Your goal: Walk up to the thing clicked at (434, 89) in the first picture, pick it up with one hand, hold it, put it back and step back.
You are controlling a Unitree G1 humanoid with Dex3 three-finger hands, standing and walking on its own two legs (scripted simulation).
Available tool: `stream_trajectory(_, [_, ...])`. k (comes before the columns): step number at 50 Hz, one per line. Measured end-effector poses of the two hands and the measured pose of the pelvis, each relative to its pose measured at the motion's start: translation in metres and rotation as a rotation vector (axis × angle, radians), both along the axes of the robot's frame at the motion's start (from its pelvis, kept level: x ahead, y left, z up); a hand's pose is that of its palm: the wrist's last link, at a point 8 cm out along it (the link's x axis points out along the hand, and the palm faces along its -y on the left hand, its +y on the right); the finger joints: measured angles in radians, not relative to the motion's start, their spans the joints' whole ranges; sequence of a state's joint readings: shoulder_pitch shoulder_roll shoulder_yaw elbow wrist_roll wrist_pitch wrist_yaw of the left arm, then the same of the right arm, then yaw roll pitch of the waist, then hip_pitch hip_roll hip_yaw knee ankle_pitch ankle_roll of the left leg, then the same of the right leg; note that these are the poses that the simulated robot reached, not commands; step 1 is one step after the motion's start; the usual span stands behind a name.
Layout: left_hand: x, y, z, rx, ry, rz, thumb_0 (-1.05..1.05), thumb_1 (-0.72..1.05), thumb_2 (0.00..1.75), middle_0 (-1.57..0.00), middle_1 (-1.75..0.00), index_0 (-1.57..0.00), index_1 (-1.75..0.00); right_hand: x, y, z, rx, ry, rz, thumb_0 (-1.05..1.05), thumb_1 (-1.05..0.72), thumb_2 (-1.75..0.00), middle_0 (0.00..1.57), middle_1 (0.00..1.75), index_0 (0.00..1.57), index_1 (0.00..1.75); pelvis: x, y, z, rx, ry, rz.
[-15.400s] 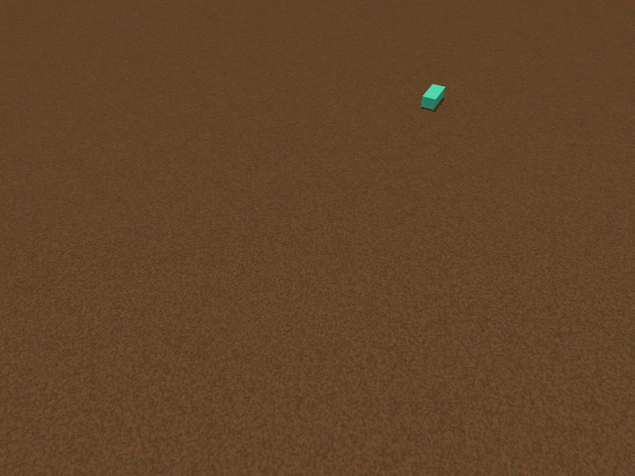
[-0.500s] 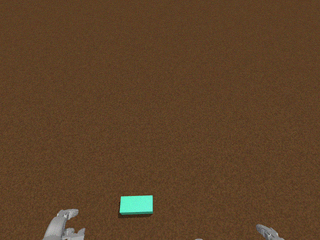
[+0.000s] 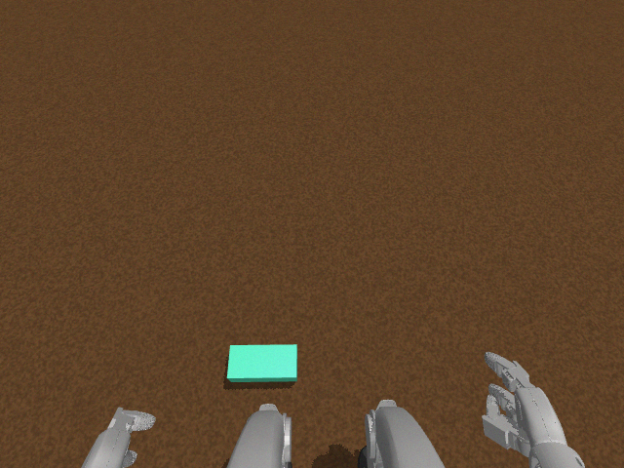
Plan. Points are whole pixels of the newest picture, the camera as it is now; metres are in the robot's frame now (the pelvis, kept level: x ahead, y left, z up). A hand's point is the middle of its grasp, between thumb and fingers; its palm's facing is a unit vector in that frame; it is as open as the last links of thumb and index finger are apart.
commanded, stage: rise first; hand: left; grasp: from above
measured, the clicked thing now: (263, 363) +0.37 +0.15 -0.62
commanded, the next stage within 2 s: none
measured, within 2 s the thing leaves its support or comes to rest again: neither
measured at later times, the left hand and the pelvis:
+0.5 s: hand (200, 404) +0.24 +0.24 -0.35, palm faces -0.47 -0.38 -0.80, open 14.1 cm; pelvis -0.06 -0.01 -0.19, yaw +0 degrees
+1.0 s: hand (216, 382) +0.30 +0.23 -0.45, palm faces -0.48 -0.12 -0.87, open 14.2 cm; pelvis -0.07 +0.00 -0.27, yaw -2 degrees
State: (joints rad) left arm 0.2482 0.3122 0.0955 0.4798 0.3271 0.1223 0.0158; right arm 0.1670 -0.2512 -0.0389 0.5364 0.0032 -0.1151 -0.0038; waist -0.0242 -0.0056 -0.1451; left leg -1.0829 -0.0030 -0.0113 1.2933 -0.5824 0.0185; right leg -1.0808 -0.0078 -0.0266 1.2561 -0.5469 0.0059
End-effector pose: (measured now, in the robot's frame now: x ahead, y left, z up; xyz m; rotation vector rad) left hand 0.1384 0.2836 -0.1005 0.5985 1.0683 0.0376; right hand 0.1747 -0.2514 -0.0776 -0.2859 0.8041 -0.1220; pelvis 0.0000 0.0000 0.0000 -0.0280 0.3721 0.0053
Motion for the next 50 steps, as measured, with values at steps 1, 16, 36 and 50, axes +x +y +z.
stream_trajectory(1, [0.000,0.000,-0.005,0.010,0.000,-0.016,-0.01,-0.55,1.01,-0.08,-1.07,-0.07,-1.10,0.002,0.001,-0.005,0.002,-0.009,0.008,0.01,-0.88,-0.90,0.20,0.30,0.20,0.30,-0.002,0.000,-0.005,-0.001,0.010,0.002])
stream_trajectory(16, [0.071,-0.014,-0.132,0.248,-0.138,-0.417,-0.01,-0.55,1.01,-0.07,-1.05,-0.07,-1.07,-0.013,-0.011,-0.147,-0.002,0.041,0.058,0.01,-0.88,-0.90,0.20,0.30,0.20,0.30,-0.038,-0.006,-0.127,0.003,0.189,0.003])
stream_trajectory(36, [0.138,-0.037,-0.241,0.440,-0.228,-0.709,-0.01,-0.53,1.02,-0.07,-1.02,-0.08,-1.02,-0.146,-0.030,-0.276,-0.008,0.386,-0.063,0.01,-0.90,-0.90,0.20,0.30,0.20,0.30,-0.076,-0.010,-0.232,-0.007,0.219,-0.009])
stream_trajectory(50, [0.165,-0.045,-0.288,0.523,-0.287,-0.835,-0.01,-0.53,1.04,-0.08,-0.96,-0.08,-0.98,-0.156,-0.031,-0.300,-0.058,0.445,-0.059,0.01,-0.90,-0.90,0.20,0.30,0.20,0.30,-0.074,-0.004,-0.266,-0.034,0.236,-0.011])
